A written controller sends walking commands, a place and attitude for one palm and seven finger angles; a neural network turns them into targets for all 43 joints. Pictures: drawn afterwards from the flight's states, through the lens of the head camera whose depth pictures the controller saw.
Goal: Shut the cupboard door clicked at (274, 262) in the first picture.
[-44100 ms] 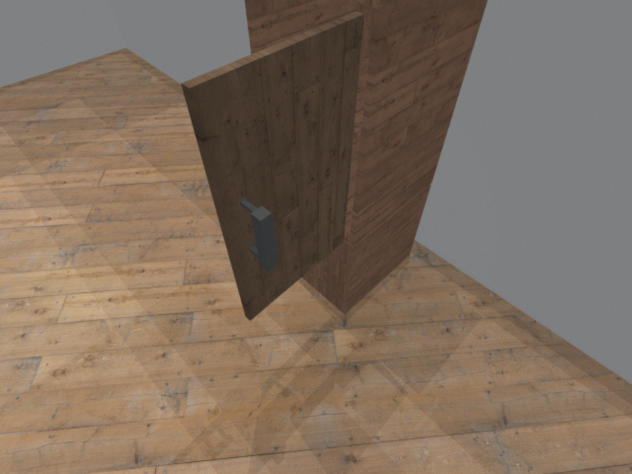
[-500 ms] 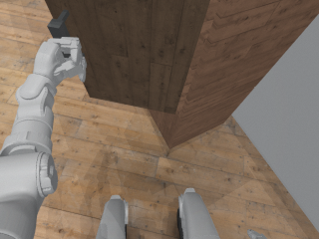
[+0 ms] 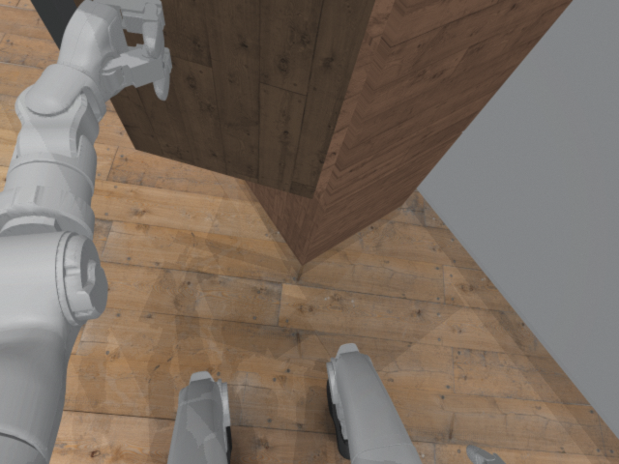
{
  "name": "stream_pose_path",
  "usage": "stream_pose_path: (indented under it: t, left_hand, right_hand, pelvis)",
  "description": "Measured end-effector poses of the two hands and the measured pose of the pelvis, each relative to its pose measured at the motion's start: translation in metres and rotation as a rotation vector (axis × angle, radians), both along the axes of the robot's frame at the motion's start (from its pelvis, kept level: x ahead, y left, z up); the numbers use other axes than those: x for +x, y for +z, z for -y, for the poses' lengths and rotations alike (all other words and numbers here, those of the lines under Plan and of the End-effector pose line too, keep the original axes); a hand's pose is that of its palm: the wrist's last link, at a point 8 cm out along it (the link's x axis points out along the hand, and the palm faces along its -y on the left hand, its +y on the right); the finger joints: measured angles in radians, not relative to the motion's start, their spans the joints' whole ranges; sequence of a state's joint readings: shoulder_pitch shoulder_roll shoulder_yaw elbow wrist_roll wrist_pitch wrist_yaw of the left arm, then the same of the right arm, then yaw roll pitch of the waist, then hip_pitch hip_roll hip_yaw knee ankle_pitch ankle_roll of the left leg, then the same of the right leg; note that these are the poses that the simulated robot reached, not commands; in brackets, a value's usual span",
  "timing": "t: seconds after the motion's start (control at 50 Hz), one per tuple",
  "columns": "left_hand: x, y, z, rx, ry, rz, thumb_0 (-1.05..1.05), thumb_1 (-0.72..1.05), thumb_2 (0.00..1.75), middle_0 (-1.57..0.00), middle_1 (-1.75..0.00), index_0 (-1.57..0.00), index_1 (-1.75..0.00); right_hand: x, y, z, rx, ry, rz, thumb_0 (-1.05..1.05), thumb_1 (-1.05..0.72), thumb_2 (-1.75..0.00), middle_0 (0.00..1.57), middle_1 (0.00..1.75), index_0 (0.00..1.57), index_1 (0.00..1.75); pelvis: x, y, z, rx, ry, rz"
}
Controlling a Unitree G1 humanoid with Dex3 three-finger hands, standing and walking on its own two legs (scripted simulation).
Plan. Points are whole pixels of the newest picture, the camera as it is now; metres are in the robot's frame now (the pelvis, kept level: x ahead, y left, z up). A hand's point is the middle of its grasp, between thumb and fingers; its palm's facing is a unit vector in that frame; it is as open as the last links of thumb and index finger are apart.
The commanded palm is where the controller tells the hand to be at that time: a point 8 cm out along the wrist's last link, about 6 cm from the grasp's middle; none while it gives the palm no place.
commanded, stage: push the door shut along its arc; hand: left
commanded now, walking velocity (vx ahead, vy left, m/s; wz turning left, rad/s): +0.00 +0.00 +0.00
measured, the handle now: (81, 23) +0.62 +0.19 +0.09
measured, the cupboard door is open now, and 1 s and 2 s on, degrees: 43 28 28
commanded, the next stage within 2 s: pull the fist back off the door in 0.54 s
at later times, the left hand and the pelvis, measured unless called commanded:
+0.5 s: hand (172, 44) +0.58 +0.09 +0.10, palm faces -0.41 -0.91 -0.06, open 3.0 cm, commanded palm +0.62 +0.09 +0.10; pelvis +0.01 -0.01 -0.01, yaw +0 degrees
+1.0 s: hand (207, 28) +0.61 +0.05 +0.10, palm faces +0.00 -1.00 -0.07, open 3.1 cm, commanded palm +0.57 +0.09 +0.10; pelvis +0.00 -0.02 +0.00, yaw +0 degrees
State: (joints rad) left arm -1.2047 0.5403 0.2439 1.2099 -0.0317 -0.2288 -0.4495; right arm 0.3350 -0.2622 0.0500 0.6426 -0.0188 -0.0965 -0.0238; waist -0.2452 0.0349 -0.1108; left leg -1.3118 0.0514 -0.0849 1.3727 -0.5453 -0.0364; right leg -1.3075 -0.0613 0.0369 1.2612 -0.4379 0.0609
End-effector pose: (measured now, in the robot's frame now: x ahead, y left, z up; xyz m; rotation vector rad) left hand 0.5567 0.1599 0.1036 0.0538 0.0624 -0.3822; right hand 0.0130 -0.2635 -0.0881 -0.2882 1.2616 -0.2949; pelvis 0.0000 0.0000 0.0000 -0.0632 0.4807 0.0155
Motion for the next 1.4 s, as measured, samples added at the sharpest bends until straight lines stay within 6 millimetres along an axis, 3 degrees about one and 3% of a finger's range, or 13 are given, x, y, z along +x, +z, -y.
stream_pose_path:
  t: [0.06, 0.3, 0.68, 0.78, 0.84, 0.96, 1.1, 1.24, 1.4]
  left_hand:
    - [0.012, 0.0, 0.012, -0.016, -0.012, 0.005, 0.02, 0.9, 0.91, -1.3, -1.5, -1.29, -1.5]
    - [0.027, 0.001, 0.011, 0.027, -0.024, -0.017, -0.02, 0.83, 0.91, -1.3, -1.5, -1.31, -1.5]
    - [0.034, 0.004, 0.028, 0.001, -0.03, -0.033, 0.04, 0.94, 0.99, -1.3, -1.5, -1.31, -1.5]
    - [0.036, -0.004, 0.037, -0.108, 0.287, -0.03, 0.03, 0.79, 0.93, -1.3, -1.5, -1.3, -1.5]
    - [0.035, -0.005, 0.046, -0.064, 0.422, 0.02, 0.02, 0.77, 0.92, -1.3, -1.5, -1.3, -1.5]
    - [0.036, -0.001, 0.056, 0.031, 0.404, 0.06, 0.02, 0.86, 0.94, -1.3, -1.5, -1.3, -1.5]
    - [0.022, 0.001, 0.055, -0.009, 0.381, 0.018, 0.02, 0.9, 0.92, -1.3, -1.5, -1.29, -1.5]
    - [-0.003, 0.002, 0.05, -0.019, 0.388, 0.053, 0.02, 0.9, 0.91, -1.3, -1.5, -1.29, -1.5]
    - [-0.037, -0.002, 0.054, -0.034, 0.368, 0.074, 0.02, 0.9, 0.9, -1.3, -1.5, -1.3, -1.5]
  right_hand:
    - [-0.006, -0.002, -0.003, 0.003, -0.025, -0.008, 0.01, -0.9, -0.9, 0.21, 0.3, 0.21, 0.3]
    - [-0.027, -0.01, -0.009, 0.043, -0.068, -0.103, 0.01, -0.9, -0.9, 0.21, 0.3, 0.21, 0.3]
    - [-0.011, -0.007, 0.021, -0.054, -0.012, -0.06, 0.01, -0.9, -0.9, 0.21, 0.3, 0.21, 0.3]
    - [-0.011, -0.012, 0.01, 0.009, 0.045, -0.07, 0.01, -0.9, -0.9, 0.21, 0.3, 0.2, 0.3]
    - [-0.017, -0.018, 0.001, 0.059, 0.049, -0.089, 0.01, -0.9, -0.9, 0.21, 0.3, 0.2, 0.3]
    - [-0.037, -0.02, -0.015, 0.14, -0.035, -0.138, 0.01, -0.9, -0.9, 0.21, 0.3, 0.21, 0.3]
    - [-0.047, -0.004, -0.02, 0.18, -0.074, -0.178, 0.01, -0.9, -0.9, 0.21, 0.3, 0.21, 0.3]
    - [-0.025, 0.011, -0.002, 0.145, -0.051, -0.15, 0.01, -0.9, -0.9, 0.21, 0.3, 0.21, 0.3]
    - [0.032, 0.02, 0.02, 0.09, 0.009, -0.039, 0.01, -0.9, -0.9, 0.21, 0.3, 0.2, 0.3]
  pelvis:
    - [0.003, -0.002, -0.001, 0.001, -0.011, -0.013]
    - [0.008, -0.004, 0.004, 0.01, -0.02, -0.031]
    - [0.002, -0.011, 0.014, -0.007, 0.004, -0.05]
    - [0.001, -0.013, 0.014, -0.008, 0.008, -0.066]
    - [0.001, -0.015, 0.016, -0.003, 0.009, -0.075]
    - [0.002, -0.009, 0.019, 0.007, -0.002, -0.061]
    - [0.011, 0.012, 0.019, 0.026, -0.021, -0.024]
    - [0.023, 0.027, 0.019, 0.039, -0.022, 0.018]
    - [0.033, 0.036, 0.02, 0.046, -0.013, 0.06]
